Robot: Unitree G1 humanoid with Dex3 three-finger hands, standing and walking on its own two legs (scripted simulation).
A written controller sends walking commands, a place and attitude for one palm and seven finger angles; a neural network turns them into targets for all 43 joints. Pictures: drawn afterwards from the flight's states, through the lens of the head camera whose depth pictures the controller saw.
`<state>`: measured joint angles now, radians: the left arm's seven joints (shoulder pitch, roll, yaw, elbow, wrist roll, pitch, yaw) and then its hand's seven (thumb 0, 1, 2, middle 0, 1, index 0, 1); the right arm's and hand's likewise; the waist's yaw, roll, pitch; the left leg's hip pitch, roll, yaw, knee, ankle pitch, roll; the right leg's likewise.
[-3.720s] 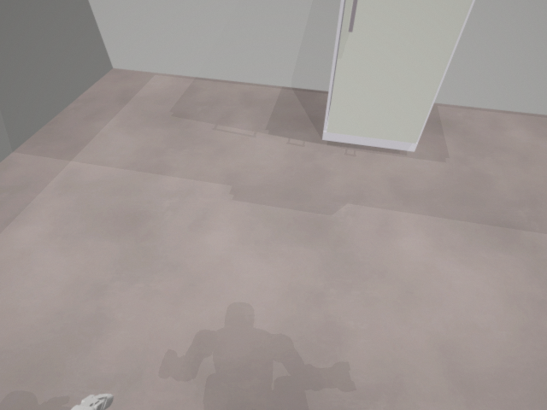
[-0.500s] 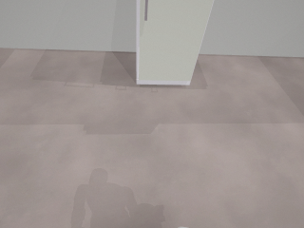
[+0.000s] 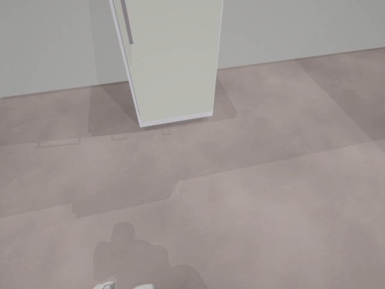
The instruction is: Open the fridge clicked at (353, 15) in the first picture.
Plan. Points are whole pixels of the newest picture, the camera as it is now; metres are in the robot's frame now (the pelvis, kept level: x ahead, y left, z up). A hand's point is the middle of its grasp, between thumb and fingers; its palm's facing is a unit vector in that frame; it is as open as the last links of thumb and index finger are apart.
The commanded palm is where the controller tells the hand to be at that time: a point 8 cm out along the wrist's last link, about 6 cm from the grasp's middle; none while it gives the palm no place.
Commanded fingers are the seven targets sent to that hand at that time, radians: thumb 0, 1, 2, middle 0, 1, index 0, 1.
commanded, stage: walk to a spot facing it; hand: left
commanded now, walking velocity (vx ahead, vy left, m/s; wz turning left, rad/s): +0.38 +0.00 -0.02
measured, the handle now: out of the picture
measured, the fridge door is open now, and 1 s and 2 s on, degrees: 0 0 0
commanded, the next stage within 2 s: turn to face it in 0.86 s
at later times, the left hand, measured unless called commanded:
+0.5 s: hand (99, 253) +0.24 +0.25 -0.17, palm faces +0.00 -0.99 -0.13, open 7.4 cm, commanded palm none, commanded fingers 0.00 0.90 0.90 -0.20 -0.30 -0.20 -0.30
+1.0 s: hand (146, 159) +0.53 +0.17 -0.16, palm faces -0.15 -0.96 -0.23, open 7.1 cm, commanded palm none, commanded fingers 0.00 0.90 0.90 -0.20 -0.30 -0.20 -0.30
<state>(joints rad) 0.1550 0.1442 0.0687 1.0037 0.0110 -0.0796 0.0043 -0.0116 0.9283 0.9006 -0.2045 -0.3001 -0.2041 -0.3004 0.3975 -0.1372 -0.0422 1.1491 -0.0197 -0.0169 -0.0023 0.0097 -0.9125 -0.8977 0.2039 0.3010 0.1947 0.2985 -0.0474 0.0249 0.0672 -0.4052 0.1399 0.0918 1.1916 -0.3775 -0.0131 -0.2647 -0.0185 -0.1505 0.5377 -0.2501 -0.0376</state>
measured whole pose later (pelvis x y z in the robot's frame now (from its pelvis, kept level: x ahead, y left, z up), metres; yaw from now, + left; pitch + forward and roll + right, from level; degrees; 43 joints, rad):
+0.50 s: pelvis +0.21 +0.07 +0.01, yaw -4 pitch -1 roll -1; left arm 0.27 0.18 0.07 1.08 0.04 0.00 -0.03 0.01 0.91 0.90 -0.20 -0.30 -0.20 -0.30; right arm 0.31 -0.12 -0.03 1.07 -0.02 -0.08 -0.02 0.00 -0.91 -0.90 0.20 0.30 0.19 0.30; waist 0.01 -0.03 0.03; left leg -0.14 0.06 0.26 0.41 -0.24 0.05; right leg -0.55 -0.10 -0.05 1.15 -0.23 0.01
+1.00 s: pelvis +0.42 +0.00 +0.00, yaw -11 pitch -1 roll -1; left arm 0.18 0.16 0.07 1.04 0.02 -0.08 0.02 -0.02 0.95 0.90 -0.20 -0.30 -0.20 -0.30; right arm 0.29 -0.16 -0.06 1.09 -0.02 -0.02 -0.02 0.01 -0.91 -0.90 0.20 0.30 0.19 0.30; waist -0.04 0.03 0.05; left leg -0.50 0.16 0.08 1.16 -0.33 -0.03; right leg -0.26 0.00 -0.16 0.51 -0.23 -0.07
